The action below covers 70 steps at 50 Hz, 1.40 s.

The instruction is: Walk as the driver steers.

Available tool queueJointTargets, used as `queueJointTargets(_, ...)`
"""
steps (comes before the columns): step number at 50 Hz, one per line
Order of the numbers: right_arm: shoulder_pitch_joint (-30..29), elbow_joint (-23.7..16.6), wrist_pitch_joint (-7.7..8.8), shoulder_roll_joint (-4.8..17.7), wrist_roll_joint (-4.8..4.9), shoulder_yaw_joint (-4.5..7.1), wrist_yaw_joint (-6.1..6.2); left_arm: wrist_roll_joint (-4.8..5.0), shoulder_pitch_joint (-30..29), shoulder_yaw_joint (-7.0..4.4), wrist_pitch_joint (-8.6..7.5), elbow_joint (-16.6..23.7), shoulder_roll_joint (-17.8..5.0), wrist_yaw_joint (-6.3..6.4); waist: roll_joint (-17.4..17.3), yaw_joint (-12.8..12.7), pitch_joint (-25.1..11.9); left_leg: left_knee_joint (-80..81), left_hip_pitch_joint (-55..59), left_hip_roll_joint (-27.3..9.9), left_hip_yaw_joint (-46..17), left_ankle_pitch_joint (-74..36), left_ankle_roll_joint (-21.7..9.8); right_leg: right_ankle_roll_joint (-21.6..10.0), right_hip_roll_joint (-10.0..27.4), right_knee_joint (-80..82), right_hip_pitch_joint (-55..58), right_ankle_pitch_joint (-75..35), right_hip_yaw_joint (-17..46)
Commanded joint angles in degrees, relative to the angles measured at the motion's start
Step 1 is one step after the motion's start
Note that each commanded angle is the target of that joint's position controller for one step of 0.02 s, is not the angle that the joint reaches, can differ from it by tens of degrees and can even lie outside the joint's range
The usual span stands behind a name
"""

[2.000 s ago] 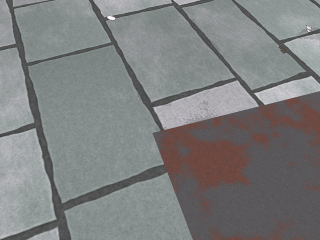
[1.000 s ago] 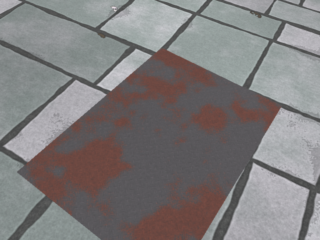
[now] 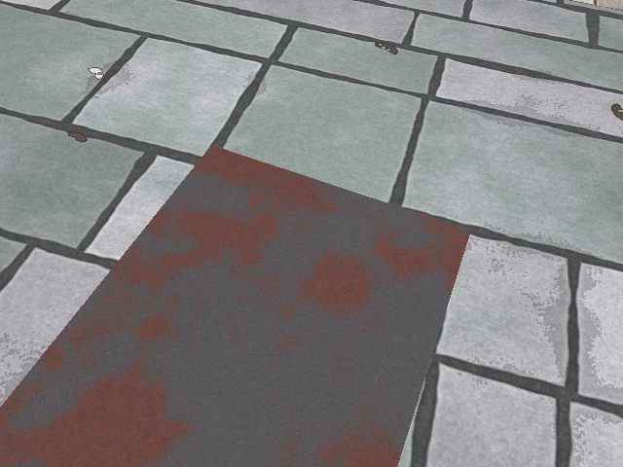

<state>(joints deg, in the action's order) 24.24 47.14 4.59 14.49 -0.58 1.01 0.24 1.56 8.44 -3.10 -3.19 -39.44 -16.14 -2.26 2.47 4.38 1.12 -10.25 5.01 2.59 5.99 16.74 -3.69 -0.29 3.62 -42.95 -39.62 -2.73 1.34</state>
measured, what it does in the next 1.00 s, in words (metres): walks ahead, turning right: right foot, then left foot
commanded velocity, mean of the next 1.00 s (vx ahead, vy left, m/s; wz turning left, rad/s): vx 0.49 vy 0.00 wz -0.45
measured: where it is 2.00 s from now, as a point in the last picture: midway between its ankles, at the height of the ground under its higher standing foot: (413, 244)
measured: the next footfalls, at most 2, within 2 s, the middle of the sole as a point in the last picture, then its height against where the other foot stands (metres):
right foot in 0.18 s outside the picture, level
left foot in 0.62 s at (261, 424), level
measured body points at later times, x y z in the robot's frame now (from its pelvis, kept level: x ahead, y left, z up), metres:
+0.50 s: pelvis +0.29 -0.02 +0.00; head +0.33 -0.04 +0.45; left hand +0.44 +0.24 -0.11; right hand +0.44 -0.32 -0.08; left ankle +0.52 +0.12 -0.69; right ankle +0.24 -0.10 -0.74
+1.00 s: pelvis +0.56 -0.07 +0.00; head +0.58 -0.08 +0.45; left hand +0.86 +0.03 -0.08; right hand +0.43 -0.32 -0.12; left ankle +0.55 +0.07 -0.74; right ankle +0.63 -0.27 -0.70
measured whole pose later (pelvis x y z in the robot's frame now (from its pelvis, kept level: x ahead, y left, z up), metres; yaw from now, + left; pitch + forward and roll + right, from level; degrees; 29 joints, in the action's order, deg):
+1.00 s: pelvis +0.56 -0.07 +0.00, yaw -28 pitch +1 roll +2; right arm 23.2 46.1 4.5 16.5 1.0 3.0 -0.7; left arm 0.8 5.1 -1.9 -3.0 -37.9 -15.4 -1.7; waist 2.3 6.0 1.5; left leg -14.8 -2.1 1.0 3.5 14.1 -0.7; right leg 0.1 4.1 -37.9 -34.5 3.6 2.3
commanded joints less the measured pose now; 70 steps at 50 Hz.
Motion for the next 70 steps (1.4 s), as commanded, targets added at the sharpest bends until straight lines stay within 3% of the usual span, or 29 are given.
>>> queueJointTargets(1, 1.7, -1.4, 0.40, 10.4, 0.44, 2.61, 0.84, 0.17, -11.2, 0.66, -1.50, 7.2, -0.8, -1.35, -5.8, 1.6, 6.6, 4.3, -4.5, -14.4, -1.4, -27.3, -2.5, -0.9, -1.6, 7.6, 0.3, -4.0, -3.0)
queueJointTargets(5, 1.2, -1.0, -1.02, 12.4, 0.57, 3.25, 1.75, -0.01, -11.4, -0.18, -1.75, 8.6, -2.9, -2.72, -8.3, -1.3, 2.7, -5.7, 4.0, -16.3, 1.6, -58.1, -1.6, -4.7, -6.1, 10.2, 4.5, 3.7, -7.2)
queueJointTargets(8, -2.2, -2.9, -2.53, 14.1, 0.30, 3.81, 2.82, 0.19, 7.2, -3.37, -0.94, 4.7, -9.0, -1.70, -8.8, -12.2, -8.6, -32.6, -1.5, -15.3, 3.4, -69.5, -0.3, -9.9, -9.5, 13.7, 29.4, 4.4, -6.2)
queueJointTargets(9, -1.9, -4.7, -1.83, 12.0, -0.75, 2.94, 2.73, -0.13, 15.7, -4.35, 0.00, 3.0, -12.3, -0.29, -1.4, -14.5, -14.8, -50.2, -17.3, -11.8, 2.6, -40.9, 0.8, -13.0, -0.5, 13.1, 48.6, 6.5, 7.4)
queueJointTargets(10, 4.1, -7.0, 0.00, 4.3, -0.79, 0.47, 1.22, -0.10, 13.4, -4.90, -0.28, 4.8, -15.8, 0.13, 12.2, -7.7, -21.9, -73.5, -42.5, 1.7, -4.3, 14.4, 4.9, -26.5, 15.5, 17.7, 67.4, 15.1, 42.8)
queueJointTargets(11, -1.8, -8.0, 2.52, 10.6, 1.19, 1.72, -0.08, -0.41, 14.0, -4.03, -0.31, 4.1, -11.2, 0.55, 3.8, -11.9, -22.9, -76.7, -48.8, -0.8, -14.8, 12.6, 3.5, -25.3, 15.1, 24.4, 65.6, 22.4, 45.5)
queueJointTargets(12, -7.7, -10.5, 3.64, 11.6, 3.26, 1.93, -0.63, -0.78, 11.7, -3.35, -0.50, 4.1, -9.2, 0.84, 1.0, -10.9, -13.2, -72.8, -50.7, -3.7, -14.3, 7.7, 2.5, -21.9, 12.7, 26.2, 57.0, 21.4, 36.1)
queueJointTargets(13, -9.3, -11.1, 4.18, 10.5, 2.55, 1.66, -0.47, -0.72, 7.9, -2.98, -0.83, 4.3, -8.3, 0.67, -5.4, -7.3, -6.3, -66.4, -48.8, -5.9, -13.3, 4.5, 2.4, -19.8, 9.8, 28.1, 46.3, 15.3, 30.1)
queueJointTargets(15, -7.7, -10.3, 3.07, 10.6, 0.41, 2.23, -0.10, -1.41, 2.8, -2.30, -1.18, 5.8, -6.4, 0.86, -4.2, -3.2, -2.5, -60.0, -42.3, -8.6, -12.7, 1.5, 4.0, -18.5, 5.4, 30.2, 34.0, 5.3, 22.7)
queueJointTargets(18, -7.0, -11.0, 1.36, 8.9, -0.76, 1.85, 0.14, -0.78, 2.7, -2.57, -1.41, 4.6, -7.4, 1.41, -1.9, -1.6, -0.9, -52.2, -39.0, -9.5, -10.1, -0.4, 7.4, -18.8, 3.5, 31.7, 23.9, -1.6, 17.7)
queueJointTargets(23, -19.8, -14.5, 1.53, 5.5, -0.51, 0.42, 0.15, -0.10, 7.5, -3.24, -0.36, 2.1, -9.9, 2.67, 0.1, -7.2, -0.2, -28.5, -32.4, -5.2, -7.7, -19.8, 8.9, -13.6, -2.0, 29.0, 18.0, 5.4, 12.5)
queueJointTargets(27, -22.8, -15.8, 2.26, 8.4, 1.04, 1.64, -0.58, 0.51, 10.9, -3.18, 0.45, 0.6, -9.8, 2.93, 2.6, -8.2, -2.1, -20.5, -30.3, -3.6, -11.0, -18.9, 7.7, -11.7, 0.9, 23.0, 25.7, 12.3, 19.7)
queueJointTargets(30, -16.3, -14.5, 2.80, 10.5, 1.23, 3.33, -0.65, -0.07, 9.9, -2.82, 0.86, 0.8, -8.5, 2.87, 4.5, -3.8, -3.7, -17.0, -21.8, -3.5, -10.3, -12.1, 4.0, -9.1, 1.4, 15.5, 28.0, 11.9, 23.0)
queueJointTargets(31, -10.4, -13.9, 3.10, 12.4, 0.45, 4.20, -0.26, -0.48, 10.3, -1.77, 0.63, 1.1, -5.5, 2.59, 2.6, -0.9, -8.2, -16.7, -11.3, -7.5, -13.1, -10.5, 1.1, -7.0, -1.6, 5.9, 25.0, 12.5, 20.2)
queueJointTargets(32, -3.6, -13.6, 2.97, 16.6, -1.01, 5.23, 0.19, -0.41, 14.4, -0.45, 0.19, 2.3, -1.1, 2.32, -8.9, -0.3, -16.7, -15.3, 7.9, -20.4, -29.6, -3.9, -5.3, -3.1, -8.2, -12.8, 11.1, 25.1, 12.4)
queueJointTargets(33, 0.5, -11.4, 2.06, 17.2, -0.29, 5.88, -0.49, 0.73, 17.2, -0.20, -0.30, 3.8, -2.9, 2.39, -23.2, -1.1, -20.1, -8.4, 14.2, -28.2, -52.7, 12.9, -10.6, -1.3, -8.7, -26.7, -2.6, 37.5, 8.5)
queueJointTargets(34, -1.8, -12.3, 1.84, 12.2, 0.26, 4.67, -0.57, 1.12, 14.8, -1.42, -0.04, 2.5, -7.9, 2.61, -14.5, 0.1, -13.2, -6.1, 9.1, -26.0, -50.2, 20.9, -9.0, -0.6, -5.4, -32.5, -6.5, 32.6, 10.0)
queueJointTargets(36, -6.3, -11.9, 1.19, 9.0, -0.17, 3.59, -0.52, -0.27, 7.6, -1.60, 0.30, 3.6, -8.1, 2.68, -6.9, -0.6, -3.3, -5.2, -3.9, -20.5, -34.2, 8.3, -6.6, -0.1, -2.5, -31.2, -5.0, 24.5, 6.8)
queueJointTargets(38, -8.3, -10.9, 1.39, 7.3, -0.54, 3.02, -0.58, -0.22, 7.0, -1.51, 0.44, 3.8, -5.9, 2.34, -8.7, -2.9, 0.0, -2.4, -11.3, -16.7, -25.7, -1.2, -6.4, -0.2, -0.2, -26.1, -0.7, 21.2, 6.3)
queueJointTargets(45, -6.6, -6.9, 1.50, 10.3, 1.13, 4.07, -0.75, -1.24, -0.6, 0.50, -0.20, 4.7, -1.7, 1.21, -7.1, -2.1, 0.6, 1.9, -11.7, -15.4, -14.1, -15.4, -8.5, 0.6, 1.5, -3.1, 2.3, 9.2, 1.8)
queueJointTargets(51, -2.0, -3.3, 0.08, 12.8, 2.28, 4.61, -0.64, -0.31, -9.4, 0.46, -1.12, 6.9, -2.9, -0.07, -7.7, 0.1, 2.4, 0.7, -8.4, -17.2, -11.6, -16.4, -6.7, -0.8, -0.7, 10.1, 8.1, 5.4, -0.4)
queueJointTargets(55, -2.6, -2.2, -1.13, 12.8, 2.59, 4.42, -0.08, -0.96, 1.5, -1.97, -1.35, 3.7, -7.3, 0.16, -6.6, -7.3, -4.7, -15.1, -7.8, -14.7, -7.2, -35.8, -3.2, -5.2, -4.4, 16.5, 27.6, 7.8, -3.7)
queueJointTargets(56, -2.8, -3.1, -1.02, 10.5, 1.61, 3.29, 0.12, -1.25, 11.2, -3.29, -1.12, 1.6, -10.6, 0.80, -4.0, -11.5, -11.6, -29.0, -16.3, -12.0, -4.7, -29.1, -0.9, -7.9, 1.3, 15.0, 42.8, 8.0, 2.5)
queueJointTargets(57, 1.7, -5.7, -0.05, 4.4, 0.57, 1.19, -0.11, -1.97, 16.4, -4.58, -0.66, 0.8, -17.1, 1.28, 10.4, -10.0, -18.5, -51.6, -39.5, -2.9, -2.4, -0.2, 3.5, -16.8, 16.5, 17.9, 62.4, 15.0, 28.5)
queueJointTargets(58, 0.3, -5.0, 1.11, 7.3, 1.46, 1.76, -0.16, -1.01, 17.3, -3.52, -0.63, 0.5, -13.0, 1.21, 10.3, -11.4, -20.9, -60.8, -47.3, -1.9, -10.6, 16.0, 3.6, -19.2, 18.7, 24.9, 62.0, 22.9, 40.3)
queueJointTargets(59, -4.0, -6.4, 1.78, 11.1, 2.95, 2.91, -0.53, -0.83, 13.7, -2.45, -0.87, 0.5, -10.3, 1.10, 7.4, -10.7, -12.2, -63.1, -51.9, -5.2, -11.2, 12.5, 2.8, -16.8, 16.8, 25.9, 55.6, 23.3, 32.8)
queueJointTargets(61, -8.4, -7.0, 1.81, 10.2, 1.81, 2.84, -0.44, -1.28, 7.3, -1.28, -1.11, 0.9, -6.7, 0.83, 2.2, -7.6, -4.4, -57.7, -49.0, -9.1, -9.4, 3.7, 2.8, -14.4, 11.9, 28.5, 42.2, 15.1, 21.3)
queueJointTargets(65, -6.5, -6.2, -0.25, 7.0, 0.96, 2.55, -0.66, -1.55, 4.3, -1.30, -2.41, -0.2, -6.2, 0.78, 2.3, -3.2, -1.8, -51.2, -41.6, -10.8, -9.2, -3.0, 4.7, -14.7, 8.9, 34.0, 31.0, 3.0, 12.4)
queueJointTargets(70, -16.2, -8.9, -0.17, 4.9, 0.78, 1.65, -0.91, -1.23, 7.6, -1.74, -2.39, -3.2, -8.2, 1.75, 0.4, -5.8, 1.4, -33.4, -42.2, -9.8, -8.1, -18.0, 5.4, -12.8, 6.5, 35.7, 30.5, -0.3, 5.1)
Velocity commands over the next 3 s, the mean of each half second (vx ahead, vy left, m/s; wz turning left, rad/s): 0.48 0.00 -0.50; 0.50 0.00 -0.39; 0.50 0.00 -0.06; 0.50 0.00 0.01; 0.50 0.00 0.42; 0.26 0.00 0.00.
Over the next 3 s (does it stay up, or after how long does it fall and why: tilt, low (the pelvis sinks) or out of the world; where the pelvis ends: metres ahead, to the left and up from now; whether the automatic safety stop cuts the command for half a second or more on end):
stays up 1.44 -0.44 0.00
